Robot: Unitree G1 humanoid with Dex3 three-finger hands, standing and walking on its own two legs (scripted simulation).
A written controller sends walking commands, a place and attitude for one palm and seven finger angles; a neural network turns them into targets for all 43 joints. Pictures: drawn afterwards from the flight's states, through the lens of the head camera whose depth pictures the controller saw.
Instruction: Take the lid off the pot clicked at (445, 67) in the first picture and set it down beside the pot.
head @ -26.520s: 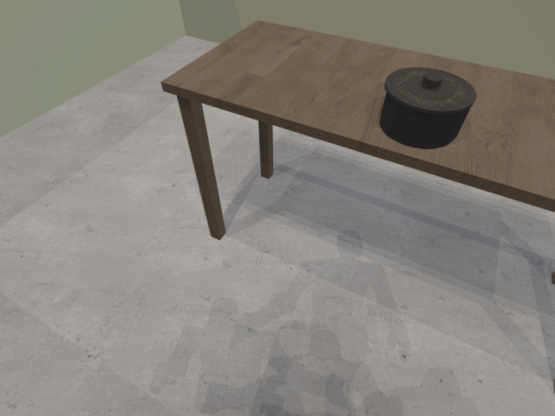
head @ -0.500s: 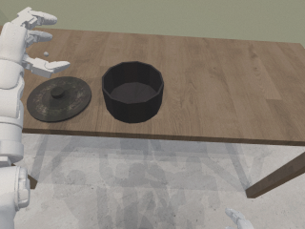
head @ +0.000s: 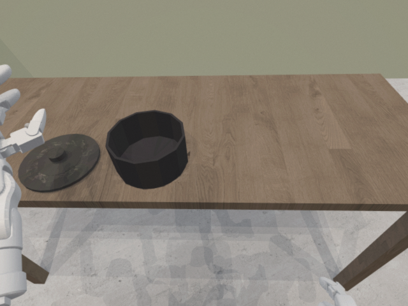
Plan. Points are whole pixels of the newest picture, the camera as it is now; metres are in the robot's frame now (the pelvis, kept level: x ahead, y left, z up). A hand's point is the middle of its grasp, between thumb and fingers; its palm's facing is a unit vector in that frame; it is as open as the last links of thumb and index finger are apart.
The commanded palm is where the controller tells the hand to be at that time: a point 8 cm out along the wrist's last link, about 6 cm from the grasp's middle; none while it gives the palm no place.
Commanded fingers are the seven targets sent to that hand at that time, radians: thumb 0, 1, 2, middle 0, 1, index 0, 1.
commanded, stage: draw the hand back to the body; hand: left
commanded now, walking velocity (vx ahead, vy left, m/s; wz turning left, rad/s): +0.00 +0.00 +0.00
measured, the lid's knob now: (56, 154) +0.44 +0.43 +0.03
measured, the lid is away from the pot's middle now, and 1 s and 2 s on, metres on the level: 0.24 0.24 0.24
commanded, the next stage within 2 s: step back with the hand held close in 1.12 s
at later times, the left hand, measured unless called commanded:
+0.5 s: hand (26, 166) +0.25 +0.28 +0.22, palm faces +0.54 -0.80 -0.28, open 7.5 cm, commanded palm +0.19 +0.30 +0.22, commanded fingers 0.00 0.90 0.90 -0.20 -0.30 -0.20 -0.30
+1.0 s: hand (1, 224) +0.17 +0.27 +0.20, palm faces +0.42 -0.83 -0.37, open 7.4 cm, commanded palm +0.11 +0.31 +0.21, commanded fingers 0.00 0.90 0.90 -0.20 -0.30 -0.20 -0.30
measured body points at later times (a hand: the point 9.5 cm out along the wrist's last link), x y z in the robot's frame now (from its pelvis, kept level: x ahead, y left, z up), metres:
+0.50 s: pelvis +0.00 -0.01 +0.00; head -0.01 -0.04 +0.45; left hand +0.21 +0.32 +0.23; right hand +0.21 -0.23 -0.09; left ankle +0.01 +0.14 -0.74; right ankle -0.05 -0.10 -0.74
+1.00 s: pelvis -0.02 +0.03 +0.00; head -0.03 +0.02 +0.45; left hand +0.14 +0.31 +0.22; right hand +0.19 -0.18 -0.08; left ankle +0.01 +0.14 -0.74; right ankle -0.05 -0.10 -0.74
